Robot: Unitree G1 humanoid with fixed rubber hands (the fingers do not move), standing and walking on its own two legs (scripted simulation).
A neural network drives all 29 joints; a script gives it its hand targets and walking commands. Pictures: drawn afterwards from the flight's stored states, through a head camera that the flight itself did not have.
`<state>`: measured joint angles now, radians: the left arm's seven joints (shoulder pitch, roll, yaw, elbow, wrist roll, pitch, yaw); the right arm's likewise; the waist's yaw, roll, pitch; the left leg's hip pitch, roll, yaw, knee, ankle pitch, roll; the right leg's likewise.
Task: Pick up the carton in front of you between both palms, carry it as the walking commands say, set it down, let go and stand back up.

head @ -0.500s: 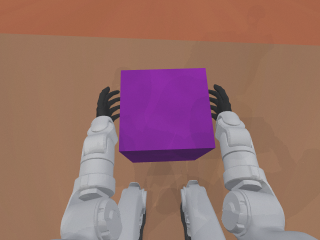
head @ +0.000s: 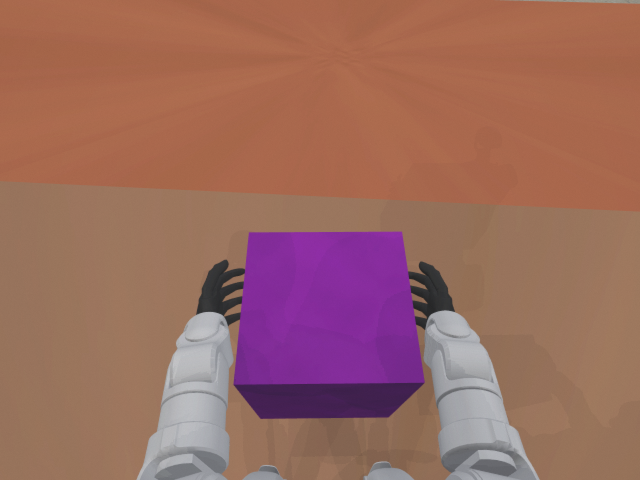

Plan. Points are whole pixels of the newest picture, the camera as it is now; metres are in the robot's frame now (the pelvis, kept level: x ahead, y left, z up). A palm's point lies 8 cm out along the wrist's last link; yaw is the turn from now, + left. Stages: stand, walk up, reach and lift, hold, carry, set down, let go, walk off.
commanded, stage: reach and lift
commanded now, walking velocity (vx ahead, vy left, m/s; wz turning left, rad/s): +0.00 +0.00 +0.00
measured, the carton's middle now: (325, 333) +0.33 +0.00 -0.09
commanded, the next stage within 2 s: hold in 1.26 s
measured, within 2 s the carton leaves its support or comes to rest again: neither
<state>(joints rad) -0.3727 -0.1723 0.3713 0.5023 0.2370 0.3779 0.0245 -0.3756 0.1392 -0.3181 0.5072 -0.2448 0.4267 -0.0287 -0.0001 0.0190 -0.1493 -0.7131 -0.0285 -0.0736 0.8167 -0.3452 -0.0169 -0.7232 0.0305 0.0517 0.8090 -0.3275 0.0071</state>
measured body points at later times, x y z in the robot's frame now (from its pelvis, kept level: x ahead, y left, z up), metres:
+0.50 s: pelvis +0.00 +0.00 +0.04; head -0.02 +0.00 +0.49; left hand +0.32 +0.15 +0.06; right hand +0.31 -0.16 +0.05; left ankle +0.03 +0.13 -0.70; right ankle +0.04 -0.12 -0.70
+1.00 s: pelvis +0.02 +0.00 +0.04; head -0.01 -0.01 +0.49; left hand +0.33 +0.15 +0.07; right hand +0.32 -0.16 +0.06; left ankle +0.03 +0.13 -0.70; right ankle +0.04 -0.12 -0.70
